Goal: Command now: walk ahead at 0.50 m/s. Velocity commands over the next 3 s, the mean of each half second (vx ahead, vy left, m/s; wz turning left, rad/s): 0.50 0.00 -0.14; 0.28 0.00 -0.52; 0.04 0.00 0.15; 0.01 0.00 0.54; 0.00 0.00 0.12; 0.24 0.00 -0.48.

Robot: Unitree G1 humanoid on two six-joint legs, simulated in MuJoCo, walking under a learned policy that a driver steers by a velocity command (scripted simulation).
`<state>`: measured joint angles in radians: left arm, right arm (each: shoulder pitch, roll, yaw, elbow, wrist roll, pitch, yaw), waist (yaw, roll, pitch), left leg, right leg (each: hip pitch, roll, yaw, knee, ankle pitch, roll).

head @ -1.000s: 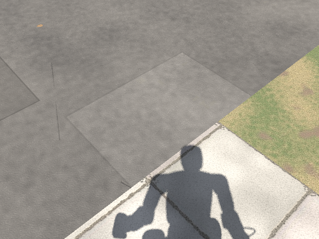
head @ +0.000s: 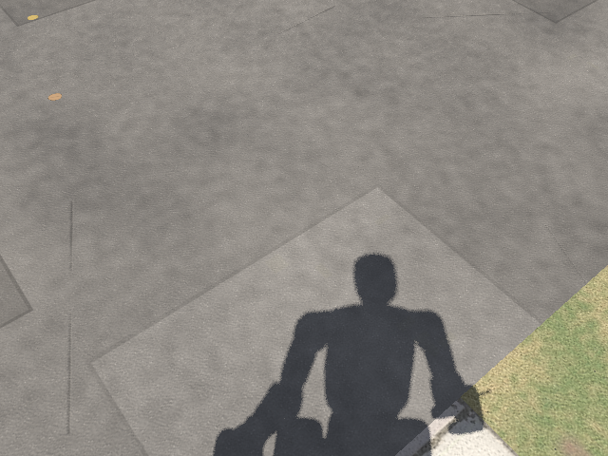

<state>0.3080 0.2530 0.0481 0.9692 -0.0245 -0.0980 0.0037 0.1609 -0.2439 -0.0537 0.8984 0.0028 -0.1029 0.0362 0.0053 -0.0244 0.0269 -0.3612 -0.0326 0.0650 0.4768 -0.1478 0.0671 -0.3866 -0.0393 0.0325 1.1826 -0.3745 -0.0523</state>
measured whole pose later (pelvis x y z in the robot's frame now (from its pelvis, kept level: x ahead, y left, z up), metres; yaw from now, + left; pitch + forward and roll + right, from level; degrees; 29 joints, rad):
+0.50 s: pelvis +0.28 -0.06 -0.02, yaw -6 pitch +2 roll +1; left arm 0.07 0.25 0.07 0.82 -0.02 -0.08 -0.05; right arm 0.33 -0.26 -0.05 1.00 0.00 -0.07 -0.01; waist -0.03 0.00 0.03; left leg -0.09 0.02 0.06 0.83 -0.48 0.00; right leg -0.51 0.03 -0.05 0.60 -0.13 -0.10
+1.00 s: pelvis +0.49 -0.07 -0.01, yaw -23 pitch +3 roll +0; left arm 0.25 0.30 0.08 0.76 -0.02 0.00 0.04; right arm 0.03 -0.25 -0.05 0.76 -0.02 -0.07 -0.02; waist 0.05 -0.02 0.03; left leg -0.45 -0.04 -0.03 0.49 -0.08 0.03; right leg -0.36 0.14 0.17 0.97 -0.58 -0.01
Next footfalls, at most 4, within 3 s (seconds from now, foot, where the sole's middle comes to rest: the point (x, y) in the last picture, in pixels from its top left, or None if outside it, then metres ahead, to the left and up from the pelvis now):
0.46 right None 0.41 -0.15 -0.77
0.92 left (325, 370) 0.67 -0.03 -0.77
1.26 right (415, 442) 0.50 -0.22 -0.77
1.62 left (299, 398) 0.60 0.03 -0.77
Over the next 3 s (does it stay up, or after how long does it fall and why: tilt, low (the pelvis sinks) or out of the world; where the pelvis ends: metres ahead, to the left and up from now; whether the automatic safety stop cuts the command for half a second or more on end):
stays up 0.61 -0.13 0.01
